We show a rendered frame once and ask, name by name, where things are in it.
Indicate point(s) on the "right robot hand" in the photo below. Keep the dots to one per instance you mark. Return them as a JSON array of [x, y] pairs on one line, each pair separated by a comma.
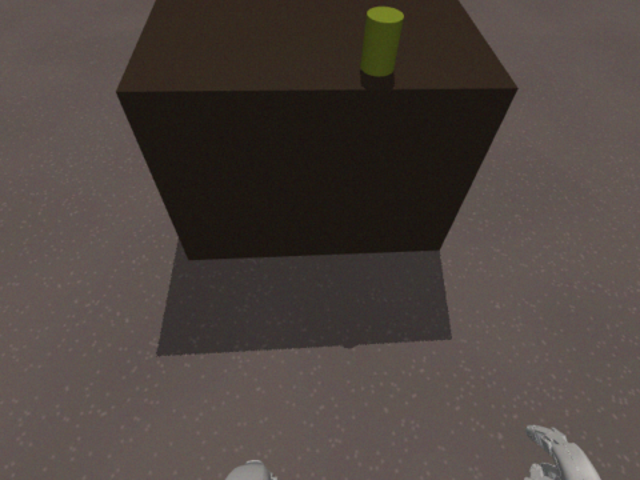
[[571, 462]]

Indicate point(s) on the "can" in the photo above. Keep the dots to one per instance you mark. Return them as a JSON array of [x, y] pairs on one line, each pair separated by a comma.
[[381, 39]]

